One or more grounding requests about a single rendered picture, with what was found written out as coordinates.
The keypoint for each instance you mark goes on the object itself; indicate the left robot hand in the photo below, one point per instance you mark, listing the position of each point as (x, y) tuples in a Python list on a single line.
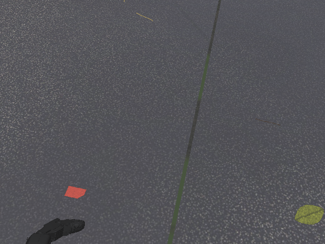
[(54, 230)]

